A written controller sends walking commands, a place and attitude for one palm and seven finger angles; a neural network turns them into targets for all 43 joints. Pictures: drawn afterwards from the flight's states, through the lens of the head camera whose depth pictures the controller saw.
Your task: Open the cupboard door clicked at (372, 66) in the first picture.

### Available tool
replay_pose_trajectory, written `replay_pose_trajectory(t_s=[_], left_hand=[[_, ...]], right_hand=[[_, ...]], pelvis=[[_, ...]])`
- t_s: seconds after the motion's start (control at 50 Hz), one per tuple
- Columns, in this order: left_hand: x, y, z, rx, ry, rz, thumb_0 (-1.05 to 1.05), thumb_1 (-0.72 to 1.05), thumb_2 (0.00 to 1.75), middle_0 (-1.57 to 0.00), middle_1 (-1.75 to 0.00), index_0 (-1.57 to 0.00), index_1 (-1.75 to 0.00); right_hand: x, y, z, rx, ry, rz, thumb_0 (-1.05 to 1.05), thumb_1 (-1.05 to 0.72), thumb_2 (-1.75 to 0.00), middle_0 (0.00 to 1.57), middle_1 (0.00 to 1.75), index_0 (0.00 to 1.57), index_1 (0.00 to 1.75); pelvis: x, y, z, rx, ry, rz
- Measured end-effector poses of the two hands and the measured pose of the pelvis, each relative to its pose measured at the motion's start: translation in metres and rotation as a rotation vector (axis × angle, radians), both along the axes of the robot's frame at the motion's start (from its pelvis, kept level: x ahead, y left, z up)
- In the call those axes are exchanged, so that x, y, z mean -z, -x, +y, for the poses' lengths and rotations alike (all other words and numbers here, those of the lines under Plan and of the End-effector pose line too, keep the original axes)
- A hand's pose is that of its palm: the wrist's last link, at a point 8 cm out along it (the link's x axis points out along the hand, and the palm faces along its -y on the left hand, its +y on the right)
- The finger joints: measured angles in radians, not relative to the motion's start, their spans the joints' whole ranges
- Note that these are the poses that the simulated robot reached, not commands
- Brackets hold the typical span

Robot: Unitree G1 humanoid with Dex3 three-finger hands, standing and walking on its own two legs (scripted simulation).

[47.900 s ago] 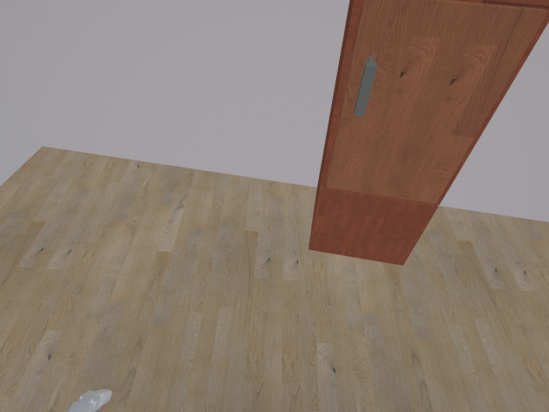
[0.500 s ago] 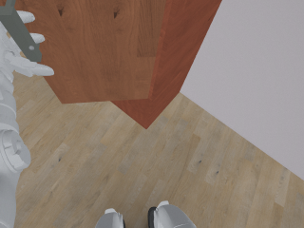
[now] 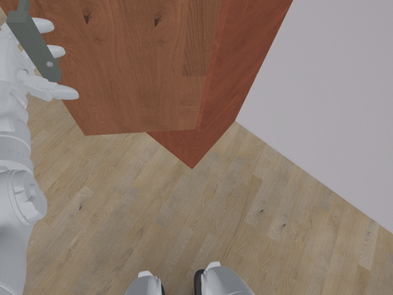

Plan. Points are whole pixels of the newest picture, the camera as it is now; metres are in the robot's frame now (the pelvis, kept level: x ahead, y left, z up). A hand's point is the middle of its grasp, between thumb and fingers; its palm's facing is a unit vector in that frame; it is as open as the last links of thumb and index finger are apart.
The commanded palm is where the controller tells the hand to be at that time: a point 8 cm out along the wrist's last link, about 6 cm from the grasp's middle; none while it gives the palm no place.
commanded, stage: close the thumb around the handle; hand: left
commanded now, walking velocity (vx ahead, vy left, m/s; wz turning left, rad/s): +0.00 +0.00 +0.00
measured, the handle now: (39, 42) +0.58 +0.24 +0.10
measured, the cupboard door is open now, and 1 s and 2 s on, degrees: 46 46 58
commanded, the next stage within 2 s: pull the door open along its arc in 0.80 s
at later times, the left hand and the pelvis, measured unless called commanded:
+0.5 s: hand (51, 64) +0.53 +0.21 +0.10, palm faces +0.01 -1.00 -0.01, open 9.5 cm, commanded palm +0.51 +0.25 +0.09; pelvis +0.00 +0.00 +0.00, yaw +0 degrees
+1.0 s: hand (52, 64) +0.53 +0.21 +0.09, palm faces +0.02 -1.00 -0.01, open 5.9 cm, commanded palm +0.50 +0.25 +0.09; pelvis +0.00 +0.00 +0.00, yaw +0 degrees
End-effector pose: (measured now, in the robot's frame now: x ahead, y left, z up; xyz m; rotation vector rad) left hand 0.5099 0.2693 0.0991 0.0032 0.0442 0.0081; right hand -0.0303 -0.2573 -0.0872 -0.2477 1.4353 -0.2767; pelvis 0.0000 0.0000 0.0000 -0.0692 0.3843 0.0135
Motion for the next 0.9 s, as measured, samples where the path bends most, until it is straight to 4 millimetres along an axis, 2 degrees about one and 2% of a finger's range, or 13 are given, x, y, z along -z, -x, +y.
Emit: replay_pose_trajectory(t_s=[0.18, 0.28, 0.4, 0.7, 0.9], left_hand=[[0.0013, 0.0005, -0.0006, -0.003, -0.005, -0.002, -0.01, -0.48, 0.31, -0.3, -1.2, -0.32, -1.22], [0.0029, 0.0013, -0.0006, -0.008, 0.006, 0.003, -0.01, -0.36, 0.36, -0.31, -1.21, -0.32, -1.22], [0.0009, 0.0015, 0.0012, -0.011, -0.015, -0.008, -0.01, -0.1, 0.47, -0.33, -1.24, -0.33, -1.24], [0.0031, -0.0019, -0.0023, -0.007, -0.011, 0.004, 0.0, 0.68, 0.8, -0.38, -1.32, -0.38, -1.32], [0.0031, -0.0018, -0.0036, -0.016, -0.007, 0.004, 0.01, 0.69, 0.81, -0.35, -1.34, -0.36, -1.34]], right_hand=[[0.0006, -0.0002, 0.0037, 0.0, -0.005, 0.004, 0.01, -0.9, -0.9, 0.2, 0.29, 0.21, 0.3], [0.0003, 0.0009, 0.0048, 0.004, -0.005, 0.004, 0.01, -0.9, -0.9, 0.2, 0.29, 0.21, 0.3], [-0.0001, 0.0032, 0.0046, 0.007, -0.002, 0.005, 0.01, -0.9, -0.9, 0.2, 0.29, 0.21, 0.3], [-0.0002, 0.0087, 0.0012, 0.007, 0.003, 0.018, 0.01, -0.9, -0.9, 0.2, 0.29, 0.21, 0.3], [-0.0011, 0.0074, -0.0003, 0.017, 0.0, 0.015, 0.01, -0.9, -0.9, 0.2, 0.29, 0.21, 0.3]], pelvis=[[0.0002, -0.0012, 0.0037, -0.002, 0.003, -0.001], [0.0, -0.0011, 0.0042, 0.001, 0.003, -0.005], [0.0003, -0.0002, 0.0044, 0.0, 0.004, -0.005], [0.0014, 0.0017, 0.0021, -0.001, 0.003, 0.002], [-0.0002, -0.0012, -0.0001, 0.005, 0.001, -0.001]])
